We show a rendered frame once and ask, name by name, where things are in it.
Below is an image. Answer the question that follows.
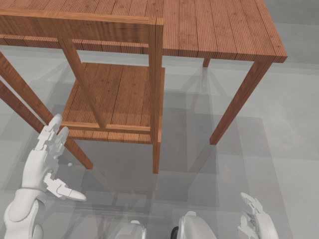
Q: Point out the left robot thigh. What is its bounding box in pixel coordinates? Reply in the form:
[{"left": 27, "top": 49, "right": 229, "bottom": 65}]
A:
[{"left": 115, "top": 223, "right": 147, "bottom": 239}]

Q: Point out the table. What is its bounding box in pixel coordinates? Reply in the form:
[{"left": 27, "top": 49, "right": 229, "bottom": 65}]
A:
[{"left": 0, "top": 0, "right": 288, "bottom": 145}]

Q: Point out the robot right hand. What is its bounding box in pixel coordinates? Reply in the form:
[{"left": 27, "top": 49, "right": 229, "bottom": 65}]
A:
[{"left": 238, "top": 192, "right": 279, "bottom": 239}]

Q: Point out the chair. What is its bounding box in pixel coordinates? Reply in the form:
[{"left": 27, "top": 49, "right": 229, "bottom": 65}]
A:
[{"left": 0, "top": 7, "right": 165, "bottom": 174}]

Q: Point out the robot thigh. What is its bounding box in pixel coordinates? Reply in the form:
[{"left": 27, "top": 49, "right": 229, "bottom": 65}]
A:
[
  {"left": 178, "top": 215, "right": 217, "bottom": 239},
  {"left": 115, "top": 223, "right": 147, "bottom": 239}
]

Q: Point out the robot left hand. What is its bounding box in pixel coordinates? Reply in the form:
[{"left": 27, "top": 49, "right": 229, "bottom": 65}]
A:
[{"left": 22, "top": 114, "right": 87, "bottom": 201}]

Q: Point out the right robot thigh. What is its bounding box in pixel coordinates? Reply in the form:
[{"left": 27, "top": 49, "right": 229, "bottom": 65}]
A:
[{"left": 178, "top": 215, "right": 217, "bottom": 239}]

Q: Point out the robot left forearm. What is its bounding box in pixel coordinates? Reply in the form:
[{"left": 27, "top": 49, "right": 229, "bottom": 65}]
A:
[{"left": 3, "top": 187, "right": 48, "bottom": 239}]

